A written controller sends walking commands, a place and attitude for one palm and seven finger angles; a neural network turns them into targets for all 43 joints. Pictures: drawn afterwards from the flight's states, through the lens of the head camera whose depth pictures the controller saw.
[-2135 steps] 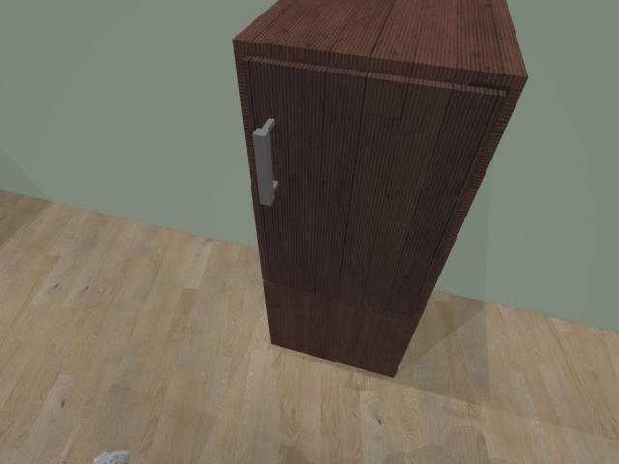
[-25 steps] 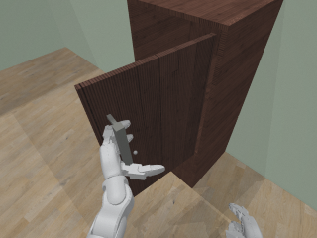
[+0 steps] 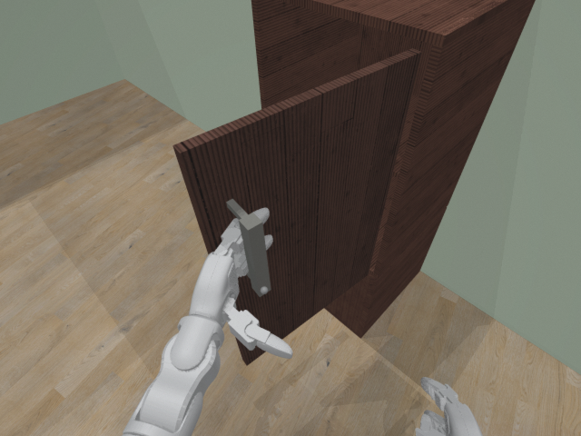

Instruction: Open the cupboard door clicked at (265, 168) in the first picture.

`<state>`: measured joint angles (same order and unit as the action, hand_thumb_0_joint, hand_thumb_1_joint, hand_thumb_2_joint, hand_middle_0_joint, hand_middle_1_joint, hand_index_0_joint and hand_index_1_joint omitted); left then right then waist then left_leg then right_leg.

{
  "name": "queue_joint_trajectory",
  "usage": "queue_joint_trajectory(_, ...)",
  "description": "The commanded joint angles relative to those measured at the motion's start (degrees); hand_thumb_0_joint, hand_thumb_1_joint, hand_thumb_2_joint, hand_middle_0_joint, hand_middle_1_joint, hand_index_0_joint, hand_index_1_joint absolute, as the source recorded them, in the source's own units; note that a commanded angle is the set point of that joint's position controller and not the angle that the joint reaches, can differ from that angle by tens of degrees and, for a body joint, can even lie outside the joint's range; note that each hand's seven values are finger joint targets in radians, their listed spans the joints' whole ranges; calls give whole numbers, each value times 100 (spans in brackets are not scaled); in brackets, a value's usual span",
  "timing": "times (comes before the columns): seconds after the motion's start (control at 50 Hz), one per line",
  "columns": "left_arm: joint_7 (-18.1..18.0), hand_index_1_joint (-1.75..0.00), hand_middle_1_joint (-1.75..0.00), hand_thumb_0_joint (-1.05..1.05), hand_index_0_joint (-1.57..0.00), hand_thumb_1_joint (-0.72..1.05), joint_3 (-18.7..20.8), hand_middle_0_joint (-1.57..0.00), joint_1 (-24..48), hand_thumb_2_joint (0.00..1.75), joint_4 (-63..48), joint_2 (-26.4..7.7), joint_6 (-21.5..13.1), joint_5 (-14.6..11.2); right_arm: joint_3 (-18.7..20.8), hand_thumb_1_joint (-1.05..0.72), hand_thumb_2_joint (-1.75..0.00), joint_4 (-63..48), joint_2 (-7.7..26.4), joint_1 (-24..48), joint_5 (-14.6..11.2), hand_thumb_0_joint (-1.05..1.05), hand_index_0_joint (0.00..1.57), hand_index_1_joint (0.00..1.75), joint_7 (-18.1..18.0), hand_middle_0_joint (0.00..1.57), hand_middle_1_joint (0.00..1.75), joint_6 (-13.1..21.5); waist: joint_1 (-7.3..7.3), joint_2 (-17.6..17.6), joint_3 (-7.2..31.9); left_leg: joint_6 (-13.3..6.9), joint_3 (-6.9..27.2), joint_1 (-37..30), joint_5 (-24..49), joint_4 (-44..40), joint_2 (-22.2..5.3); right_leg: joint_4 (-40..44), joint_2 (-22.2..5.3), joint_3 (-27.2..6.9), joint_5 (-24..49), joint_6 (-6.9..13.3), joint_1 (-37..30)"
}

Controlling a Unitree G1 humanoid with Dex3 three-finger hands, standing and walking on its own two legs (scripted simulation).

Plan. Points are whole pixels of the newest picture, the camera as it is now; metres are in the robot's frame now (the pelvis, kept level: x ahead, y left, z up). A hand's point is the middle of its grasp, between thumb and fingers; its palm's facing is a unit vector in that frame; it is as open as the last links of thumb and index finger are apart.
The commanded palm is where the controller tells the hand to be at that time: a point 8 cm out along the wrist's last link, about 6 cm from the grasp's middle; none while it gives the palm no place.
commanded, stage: slide the hand sideways off the handle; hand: left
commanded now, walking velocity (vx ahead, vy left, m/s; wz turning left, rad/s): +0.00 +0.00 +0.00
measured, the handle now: (248, 249) +0.34 +0.09 +0.09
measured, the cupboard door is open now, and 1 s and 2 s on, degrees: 82 83 83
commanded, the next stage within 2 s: draw the hand back to the body in 0.98 s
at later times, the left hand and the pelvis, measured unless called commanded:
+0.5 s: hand (242, 315) +0.24 +0.08 +0.09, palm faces -0.06 -1.00 -0.01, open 16.1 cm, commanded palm +0.22 +0.15 +0.09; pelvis +0.01 -0.02 +0.00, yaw -1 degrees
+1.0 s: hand (177, 345) +0.20 +0.15 +0.09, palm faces -0.02 -1.00 -0.04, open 16.3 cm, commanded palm +0.18 +0.20 +0.09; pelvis +0.01 -0.03 +0.00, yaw +0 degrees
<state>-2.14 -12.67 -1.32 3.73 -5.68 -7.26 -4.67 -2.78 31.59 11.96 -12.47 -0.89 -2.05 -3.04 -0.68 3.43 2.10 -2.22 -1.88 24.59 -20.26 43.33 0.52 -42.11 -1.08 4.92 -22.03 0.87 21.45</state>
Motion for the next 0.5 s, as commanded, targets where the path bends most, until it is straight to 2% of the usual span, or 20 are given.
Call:
queue_joint_trajectory(0.0,93,-30,-30,0,-15,-50,107,-15,1140,30,-1334,679,-203,-474,162,-90,-90,-1051,553,836,-65,0,20,30,-47,20,30,634,42,-684,913,172,593,-816,378,-1003,-123,727,207,15,586,116,194)
queue_joint_trajectory(0.02,-44,-30,-30,0,-15,-50,159,-15,1084,30,-1382,628,-196,-374,175,-90,-90,-1054,556,789,-39,0,20,30,-16,20,30,669,20,-863,906,163,584,-789,419,-1018,-125,716,206,12,609,105,169)
queue_joint_trajectory(0.06,-278,-30,-30,0,-15,-50,138,-15,944,30,-1566,536,-248,-79,199,-90,-90,-1081,554,699,2,0,20,30,70,20,30,716,6,-806,925,163,543,-776,522,-1009,-137,653,185,-25,638,114,192)
queue_joint_trajectory(0.08,-347,-30,-30,0,-15,-50,224,-15,742,30,-1592,406,-266,47,220,-90,-90,-1091,564,678,24,0,20,30,108,20,30,724,-73,-640,945,164,513,-782,548,-1013,-144,638,181,-52,631,130,169)
queue_joint_trajectory(0.12,-419,-30,-30,0,-15,-50,296,-15,549,30,-1710,290,-318,171,217,-90,-90,-1118,539,656,43,0,20,30,157,20,30,722,-78,-577,948,167,462,-772,574,-988,-155,619,178,-78,637,145,168)
queue_joint_trajectory(0.14,-410,-30,-30,0,-15,-50,199,-15,580,30,-1813,345,-334,217,206,-90,-90,-1141,536,673,50,0,20,30,179,20,30,725,-43,-387,904,170,428,-772,544,-979,-150,611,169,-85,618,150,210)
queue_joint_trajectory(0.16,-407,-30,-30,0,-15,-50,257,-15,498,30,-1878,282,-341,213,204,-90,-90,-1162,527,645,61,0,20,30,189,20,30,728,-66,-371,913,166,414,-752,568,-965,-146,611,173,-93,654,157,164)
queue_joint_trajectory(0.18,-417,-30,-30,0,-15,-50,498,-15,299,30,-1897,66,-337,202,216,-90,-90,-1155,551,625,64,0,20,30,190,20,30,720,-133,-477,964,156,396,-690,615,-960,-136,647,181,-125,697,171,26)
queue_joint_trajectory(0.3,-211,-30,-30,0,-15,-50,669,-15,-132,30,-2281,-109,-317,47,172,-90,-90,-1253,546,716,45,0,20,30,130,20,30,695,-44,-401,667,108,271,-577,542,-899,-104,783,180,-211,750,126,27)
queue_joint_trajectory(0.38,-16,-30,-30,0,-15,-50,890,-15,-614,30,-2510,-238,-375,-144,190,-90,-90,-1228,552,635,42,0,20,30,78,20,30,776,-45,-398,835,94,234,-642,770,-802,-67,787,195,-237,1084,102,-104)
queue_joint_trajectory(0.44,131,-30,-30,0,-15,-50,1239,-15,-1172,30,-2695,-485,-464,-298,210,-90,-90,-1226,557,583,33,0,20,30,52,20,30,846,-109,-466,939,94,196,-580,990,-740,-38,752,181,-290,1485,79,-286)
queue_joint_trajectory(0.48,255,-30,-30,0,-15,-50,1267,-15,-1325,30,-2633,-535,-503,-329,210,-90,-90,-1215,578,564,23,0,20,30,37,20,30,879,-54,-527,760,81,181,-465,926,-688,-17,796,170,-336,1463,47,-227)
